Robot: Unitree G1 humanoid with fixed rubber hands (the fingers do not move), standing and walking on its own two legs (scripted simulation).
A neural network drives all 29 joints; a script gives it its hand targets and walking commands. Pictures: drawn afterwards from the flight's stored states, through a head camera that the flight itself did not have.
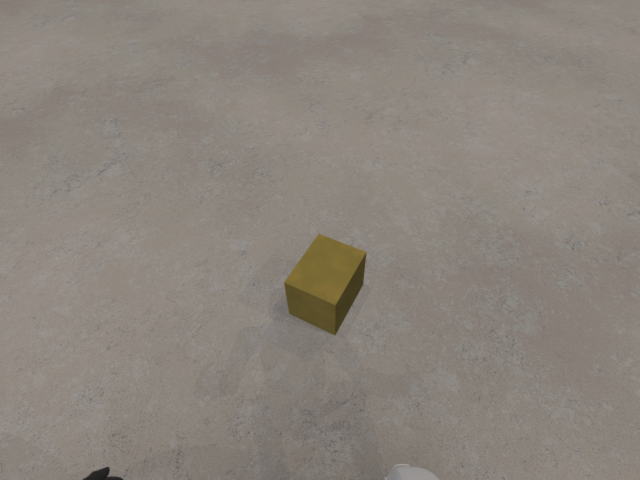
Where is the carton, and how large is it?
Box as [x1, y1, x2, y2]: [284, 234, 365, 334]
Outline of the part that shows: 318,234 284,282 289,313 335,334 362,285 365,252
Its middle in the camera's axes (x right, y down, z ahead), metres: +0.02 +0.16 +1.37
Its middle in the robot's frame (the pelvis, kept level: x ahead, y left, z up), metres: +0.84 -0.04 -0.66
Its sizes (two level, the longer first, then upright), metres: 0.238 0.187 0.200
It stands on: the floor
